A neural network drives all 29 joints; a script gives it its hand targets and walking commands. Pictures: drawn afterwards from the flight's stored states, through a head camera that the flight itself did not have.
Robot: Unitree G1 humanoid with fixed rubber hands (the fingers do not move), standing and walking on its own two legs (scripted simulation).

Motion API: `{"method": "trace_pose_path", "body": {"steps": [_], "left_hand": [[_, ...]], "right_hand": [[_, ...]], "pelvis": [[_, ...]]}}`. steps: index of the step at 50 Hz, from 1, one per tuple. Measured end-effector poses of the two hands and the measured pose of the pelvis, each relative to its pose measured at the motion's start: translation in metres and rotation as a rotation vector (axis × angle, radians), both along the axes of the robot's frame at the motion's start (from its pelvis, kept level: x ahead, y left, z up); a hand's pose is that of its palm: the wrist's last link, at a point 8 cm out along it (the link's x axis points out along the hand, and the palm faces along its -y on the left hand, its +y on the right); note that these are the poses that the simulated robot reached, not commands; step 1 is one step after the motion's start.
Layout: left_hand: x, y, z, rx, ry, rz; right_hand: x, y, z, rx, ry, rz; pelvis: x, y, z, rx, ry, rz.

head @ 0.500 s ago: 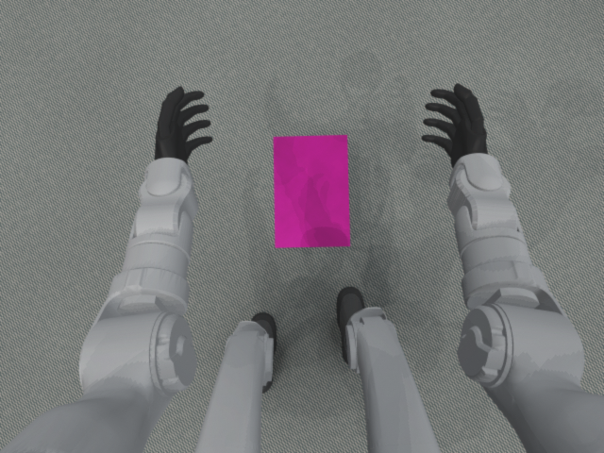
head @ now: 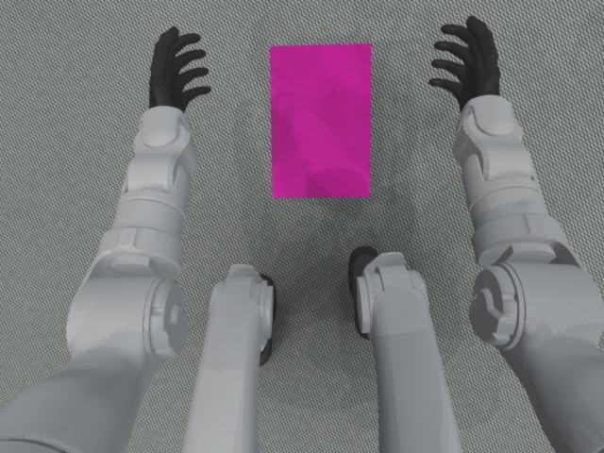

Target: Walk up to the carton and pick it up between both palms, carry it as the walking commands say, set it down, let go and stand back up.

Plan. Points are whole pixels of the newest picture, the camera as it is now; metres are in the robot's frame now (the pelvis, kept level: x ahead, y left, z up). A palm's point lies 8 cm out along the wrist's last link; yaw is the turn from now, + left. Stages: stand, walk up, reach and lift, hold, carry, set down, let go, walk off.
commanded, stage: reach and lift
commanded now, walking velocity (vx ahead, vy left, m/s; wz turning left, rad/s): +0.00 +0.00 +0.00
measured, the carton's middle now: (320, 130) +0.50 -0.05 -0.44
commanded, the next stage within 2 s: none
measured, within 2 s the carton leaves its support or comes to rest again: neither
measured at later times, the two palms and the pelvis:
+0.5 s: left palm (209, 127) +0.50 +0.13 -0.29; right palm (432, 121) +0.47 -0.22 -0.30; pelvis -0.02 +0.01 -0.10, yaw +0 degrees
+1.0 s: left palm (222, 136) +0.49 +0.13 -0.35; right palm (427, 125) +0.48 -0.22 -0.34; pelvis -0.02 +0.00 -0.14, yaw +1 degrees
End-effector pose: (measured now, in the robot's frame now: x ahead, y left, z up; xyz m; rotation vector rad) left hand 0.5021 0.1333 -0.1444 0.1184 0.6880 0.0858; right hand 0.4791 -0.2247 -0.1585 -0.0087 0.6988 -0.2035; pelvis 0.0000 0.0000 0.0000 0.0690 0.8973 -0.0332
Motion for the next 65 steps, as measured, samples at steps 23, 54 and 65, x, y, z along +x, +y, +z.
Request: {"method": "trace_pose_path", "body": {"steps": [23,54,65], "left_hand": [[-0.002,-0.001,-0.130,-0.022,0.060,-0.016],[-0.010,-0.002,-0.197,-0.043,0.075,-0.044],[-0.016,-0.008,-0.197,-0.054,0.097,-0.078]], "right_hand": [[-0.005,0.006,-0.125,-0.014,0.070,-0.004],[-0.008,0.005,-0.187,-0.018,0.124,0.007],[0.002,0.028,-0.185,0.011,0.106,0.047]], "pelvis": [[-0.023,0.007,-0.096,-0.017,-0.087,0.021],[-0.026,0.001,-0.143,-0.041,-0.218,0.058],[-0.033,0.002,-0.140,-0.036,-0.234,0.070]]}}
